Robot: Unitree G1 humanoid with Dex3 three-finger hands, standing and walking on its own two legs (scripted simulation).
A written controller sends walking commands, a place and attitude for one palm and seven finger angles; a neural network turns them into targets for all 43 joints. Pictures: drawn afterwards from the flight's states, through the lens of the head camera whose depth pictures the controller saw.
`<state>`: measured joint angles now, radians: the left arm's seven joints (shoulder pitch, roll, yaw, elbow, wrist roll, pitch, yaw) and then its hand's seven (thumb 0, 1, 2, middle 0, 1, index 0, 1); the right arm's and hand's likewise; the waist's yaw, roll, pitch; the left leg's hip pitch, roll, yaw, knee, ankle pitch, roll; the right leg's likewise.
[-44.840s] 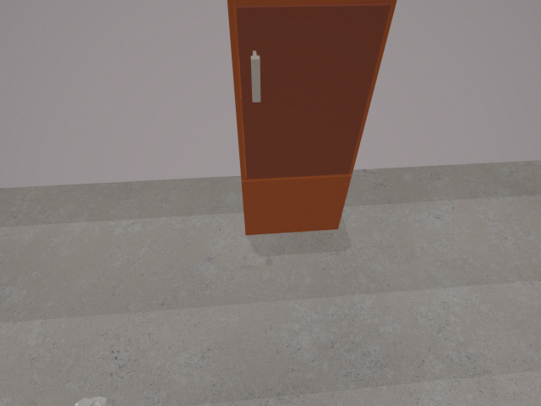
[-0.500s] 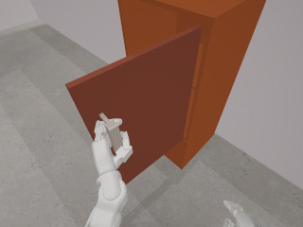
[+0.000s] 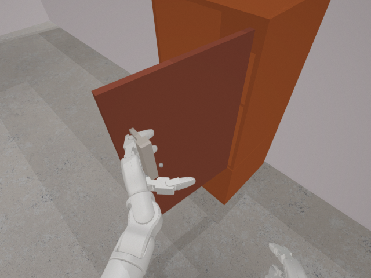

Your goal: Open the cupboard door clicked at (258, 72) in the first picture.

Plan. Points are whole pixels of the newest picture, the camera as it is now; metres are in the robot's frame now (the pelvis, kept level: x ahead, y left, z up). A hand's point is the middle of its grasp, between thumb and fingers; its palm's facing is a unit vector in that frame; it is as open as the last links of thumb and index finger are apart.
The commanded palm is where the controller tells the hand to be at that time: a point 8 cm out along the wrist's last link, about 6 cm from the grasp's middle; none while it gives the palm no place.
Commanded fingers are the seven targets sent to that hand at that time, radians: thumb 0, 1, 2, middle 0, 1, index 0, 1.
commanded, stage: open thumb and fingers to let go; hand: left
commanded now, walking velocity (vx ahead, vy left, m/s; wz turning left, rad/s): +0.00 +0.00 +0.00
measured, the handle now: (142, 154) +0.37 +0.12 +0.07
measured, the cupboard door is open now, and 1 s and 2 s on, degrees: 83 85 85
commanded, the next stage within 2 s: slide the hand sideways off the handle in 0.22 s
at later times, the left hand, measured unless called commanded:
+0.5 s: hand (154, 179) +0.30 +0.08 +0.07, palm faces -0.08 -0.99 -0.09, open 15.8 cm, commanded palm +0.29 +0.12 +0.07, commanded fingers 0.00 -0.50 0.30 -0.15 -0.30 -0.15 -0.30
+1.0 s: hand (151, 189) +0.28 +0.09 +0.07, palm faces -0.12 -0.99 -0.02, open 16.1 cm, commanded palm +0.25 +0.16 +0.07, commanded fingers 0.00 -0.50 0.30 -0.15 -0.30 -0.15 -0.30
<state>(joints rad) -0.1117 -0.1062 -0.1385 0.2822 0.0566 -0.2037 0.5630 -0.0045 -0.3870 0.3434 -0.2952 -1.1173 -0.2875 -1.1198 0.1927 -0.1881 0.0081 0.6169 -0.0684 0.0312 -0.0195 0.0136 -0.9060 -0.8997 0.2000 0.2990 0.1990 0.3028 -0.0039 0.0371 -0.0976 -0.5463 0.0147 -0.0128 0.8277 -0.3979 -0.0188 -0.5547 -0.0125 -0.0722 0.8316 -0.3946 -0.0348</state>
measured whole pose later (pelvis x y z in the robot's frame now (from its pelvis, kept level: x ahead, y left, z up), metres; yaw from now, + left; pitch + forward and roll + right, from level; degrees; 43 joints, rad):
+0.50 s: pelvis -0.01 +0.02 +0.00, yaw +1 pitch +6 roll -1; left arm -0.12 0.08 -0.19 0.28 -0.03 -0.26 0.11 -0.02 -0.50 0.30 -0.30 -0.46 -0.20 -0.48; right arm 0.23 -0.21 0.03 0.58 -0.01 -0.01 -0.04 0.01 -0.91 -0.90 0.20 0.30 0.20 0.30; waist 0.01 0.04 -0.07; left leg -0.56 0.00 -0.02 0.86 -0.40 0.01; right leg -0.55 -0.03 -0.08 0.84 -0.39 -0.01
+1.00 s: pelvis +0.01 +0.01 +0.00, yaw -1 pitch +6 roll +0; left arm 0.16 0.08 -0.14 0.00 -0.07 -0.21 0.01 -0.02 -0.50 0.30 -0.20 -0.33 -0.18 -0.33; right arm 0.24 -0.21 0.04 0.50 0.00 -0.05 -0.02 0.02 -0.91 -0.90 0.20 0.30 0.20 0.30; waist 0.00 0.03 -0.07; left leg -0.52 0.01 0.02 0.84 -0.43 0.00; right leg -0.54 -0.02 -0.04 0.84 -0.41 -0.01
